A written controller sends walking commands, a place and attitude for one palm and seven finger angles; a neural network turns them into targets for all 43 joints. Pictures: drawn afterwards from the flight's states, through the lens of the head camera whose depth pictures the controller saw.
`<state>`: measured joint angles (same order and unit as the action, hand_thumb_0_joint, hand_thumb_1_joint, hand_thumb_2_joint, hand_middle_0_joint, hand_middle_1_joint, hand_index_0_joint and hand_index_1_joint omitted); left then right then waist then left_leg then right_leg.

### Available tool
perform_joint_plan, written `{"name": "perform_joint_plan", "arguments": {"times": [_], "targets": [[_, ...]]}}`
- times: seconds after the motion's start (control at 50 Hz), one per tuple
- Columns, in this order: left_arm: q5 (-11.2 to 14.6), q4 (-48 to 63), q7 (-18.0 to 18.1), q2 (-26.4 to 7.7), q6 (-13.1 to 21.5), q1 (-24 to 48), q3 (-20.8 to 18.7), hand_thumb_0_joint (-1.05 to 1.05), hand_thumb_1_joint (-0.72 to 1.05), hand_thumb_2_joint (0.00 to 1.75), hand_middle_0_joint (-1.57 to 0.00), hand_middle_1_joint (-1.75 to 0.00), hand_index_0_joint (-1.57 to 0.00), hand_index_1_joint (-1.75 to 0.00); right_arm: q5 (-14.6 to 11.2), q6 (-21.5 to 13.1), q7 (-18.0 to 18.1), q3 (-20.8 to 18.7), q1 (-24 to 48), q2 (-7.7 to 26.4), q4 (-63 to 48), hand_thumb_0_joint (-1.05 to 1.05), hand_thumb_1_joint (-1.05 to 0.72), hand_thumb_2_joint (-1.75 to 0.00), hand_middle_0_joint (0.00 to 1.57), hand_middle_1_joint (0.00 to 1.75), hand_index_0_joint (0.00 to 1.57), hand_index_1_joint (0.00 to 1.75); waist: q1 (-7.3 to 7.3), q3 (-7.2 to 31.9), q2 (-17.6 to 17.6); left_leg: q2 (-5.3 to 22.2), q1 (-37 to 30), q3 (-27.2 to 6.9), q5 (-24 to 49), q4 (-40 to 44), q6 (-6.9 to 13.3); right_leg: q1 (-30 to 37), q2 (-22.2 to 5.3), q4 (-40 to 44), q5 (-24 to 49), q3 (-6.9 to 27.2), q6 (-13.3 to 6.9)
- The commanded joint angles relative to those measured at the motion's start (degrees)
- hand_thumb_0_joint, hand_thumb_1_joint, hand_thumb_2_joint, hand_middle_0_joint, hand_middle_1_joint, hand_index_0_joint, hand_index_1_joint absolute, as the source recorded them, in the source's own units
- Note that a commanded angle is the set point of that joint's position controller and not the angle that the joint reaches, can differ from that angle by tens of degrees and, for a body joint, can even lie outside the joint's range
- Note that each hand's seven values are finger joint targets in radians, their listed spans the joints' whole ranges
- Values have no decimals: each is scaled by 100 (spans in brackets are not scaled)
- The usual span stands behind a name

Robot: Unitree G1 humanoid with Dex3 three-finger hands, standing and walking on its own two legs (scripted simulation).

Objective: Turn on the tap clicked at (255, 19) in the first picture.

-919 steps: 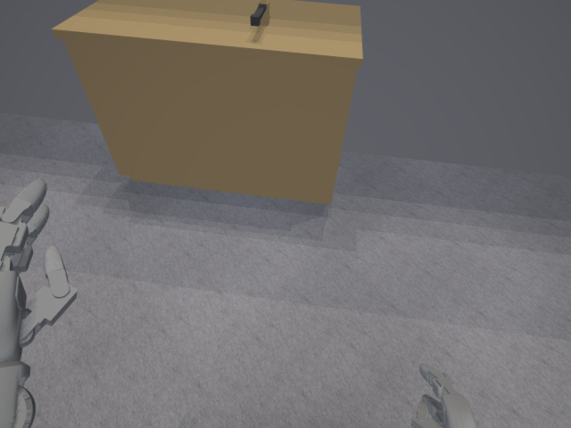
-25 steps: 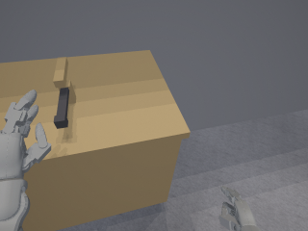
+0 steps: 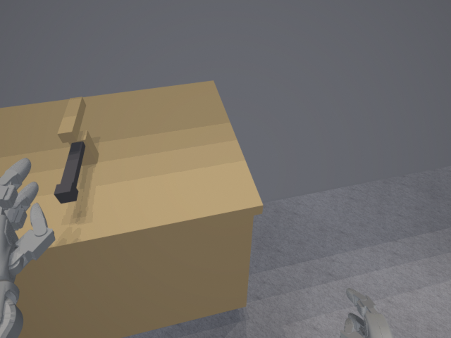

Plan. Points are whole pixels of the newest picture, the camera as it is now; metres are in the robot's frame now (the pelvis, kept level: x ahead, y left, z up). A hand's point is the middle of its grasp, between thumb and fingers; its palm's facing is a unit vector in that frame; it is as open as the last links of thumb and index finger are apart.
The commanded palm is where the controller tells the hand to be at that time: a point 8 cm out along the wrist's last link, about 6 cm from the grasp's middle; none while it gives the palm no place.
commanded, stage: turn the palm inward beside the body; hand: left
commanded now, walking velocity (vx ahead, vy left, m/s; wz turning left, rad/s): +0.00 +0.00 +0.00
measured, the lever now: (66, 192) +0.33 +0.34 +0.09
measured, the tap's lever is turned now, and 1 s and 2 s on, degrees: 0 0 0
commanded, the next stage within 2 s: reach beside the lever's end, fingers flat in 1.32 s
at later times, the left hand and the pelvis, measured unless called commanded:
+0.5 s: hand (49, 261) +0.17 +0.26 +0.14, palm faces +0.46 -0.87 -0.20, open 7.4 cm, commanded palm +0.12 +0.30 +0.15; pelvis -0.01 +0.02 +0.00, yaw +1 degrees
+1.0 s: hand (46, 279) +0.15 +0.25 +0.14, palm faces +0.49 -0.86 -0.14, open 7.4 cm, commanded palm +0.10 +0.29 +0.15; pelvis -0.02 +0.02 +0.00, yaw +1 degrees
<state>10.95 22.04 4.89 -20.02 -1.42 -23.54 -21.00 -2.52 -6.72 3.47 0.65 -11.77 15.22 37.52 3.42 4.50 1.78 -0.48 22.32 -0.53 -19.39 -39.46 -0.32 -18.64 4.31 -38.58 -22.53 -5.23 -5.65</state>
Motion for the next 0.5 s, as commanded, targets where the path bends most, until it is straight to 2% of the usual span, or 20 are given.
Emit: {"name": "perform_joint_plan", "arguments": {"times": [0.0,0.02,0.08,0.1,0.12,0.16,0.2,0.22,0.28,0.3,0.32,0.38,0.4,0.42,0.48], "targets": [[-9,1442,10,-1069,602,280,-598,0,90,90,-20,-30,-20,-30,-42,-500,56,-208,546,558,-992,0,-90,-90,20,30,20,30,-9,807,-99,-46,-398,24,1851,67,236,414,-770,460,3885,766,796],[11,1484,19,-917,652,293,-461,0,90,90,-20,-30,-20,-30,-24,-541,46,-228,445,561,-1021,0,-90,-90,20,30,20,30,-69,861,-46,-50,-453,19,1867,71,239,363,-772,442,3797,707,781],[47,1467,119,-909,729,13,-534,0,90,90,-20,-30,-20,-30,-12,-605,49,-259,418,580,-1038,0,-90,-90,20,30,20,30,-13,905,-159,-33,-409,-16,1858,71,229,324,-741,427,3573,653,747],[-36,1490,191,-973,729,-54,-582,0,90,90,-20,-30,-20,-30,-22,-597,54,-231,465,560,-998,0,-90,-90,20,30,20,30,42,831,-64,-55,-432,8,1897,87,234,294,-692,424,3492,615,702],[-10,1559,208,-736,726,-6,-360,0,90,90,-20,-30,-20,-30,-17,-609,36,-229,423,549,-1069,0,-90,-90,20,30,20,30,-15,889,-6,-55,-442,4,1880,101,241,260,-708,419,3389,585,696],[10,1547,253,-698,686,-83,-307,0,90,90,-20,-30,-20,-30,-18,-635,43,-227,438,566,-1090,0,-90,-90,20,30,20,30,5,793,-132,-30,-425,-50,1854,159,239,187,-645,429,3058,513,649],[-23,1507,313,-702,596,-185,-315,0,90,90,-20,-30,-20,-30,-38,-628,63,-193,529,550,-1055,0,-90,-90,20,30,20,30,57,648,22,-26,-466,-37,1788,194,244,71,-592,501,2706,489,597],[-17,1599,322,-529,578,-75,-109,0,90,90,-20,-30,-20,-30,-27,-641,57,-188,501,548,-1113,0,-90,-90,20,30,20,30,1,653,-27,-15,-479,-70,1773,244,244,30,-573,485,2514,422,567],[4,1622,362,-519,451,-83,-20,0,90,90,-20,-30,-20,-30,-30,-669,83,-162,577,567,-1147,0,-90,-90,20,30,20,30,19,522,-73,4,-434,-133,1506,337,250,-86,-524,582,1915,404,536],[-64,1583,418,-594,397,-78,-77,0,90,90,-20,-30,-20,-30,-45,-659,105,-133,659,542,-1106,0,-90,-90,20,30,20,30,55,320,67,4,-433,-119,1371,366,252,-190,-497,656,1657,427,510],[-48,1638,431,-395,376,29,152,0,90,90,-20,-30,-20,-30,-36,-667,105,-116,662,531,-1153,0,-90,-90,20,30,20,30,-20,325,-41,-2,-429,-158,1213,413,258,-224,-506,693,1436,413,510],[-40,1663,490,-412,291,40,189,0,90,90,-20,-30,-20,-30,-27,-700,125,-81,770,530,-1173,0,-90,-90,20,30,20,30,14,258,-63,14,-388,-225,854,513,257,-294,-479,793,863,419,499],[-99,1700,554,-553,271,34,56,0,90,90,-20,-30,-20,-30,-38,-700,141,-68,827,520,-1125,0,-90,-90,20,30,20,30,63,225,13,11,-408,-219,775,536,255,-306,-461,844,717,441,486],[-95,1797,563,-342,277,76,276,0,90,90,-20,-30,-20,-30,-19,-710,128,-56,838,493,-1181,0,-90,-90,20,30,20,30,12,279,62,5,-440,-226,771,545,253,-295,-483,827,709,431,482],[-49,1781,610,-338,231,-61,292,0,90,90,-20,-30,-20,-30,-12,-743,113,-32,884,493,-1167,0,-90,-90,20,30,20,30,33,219,22,10,-370,-251,591,564,249,-299,-483,878,490,449,480]]}}
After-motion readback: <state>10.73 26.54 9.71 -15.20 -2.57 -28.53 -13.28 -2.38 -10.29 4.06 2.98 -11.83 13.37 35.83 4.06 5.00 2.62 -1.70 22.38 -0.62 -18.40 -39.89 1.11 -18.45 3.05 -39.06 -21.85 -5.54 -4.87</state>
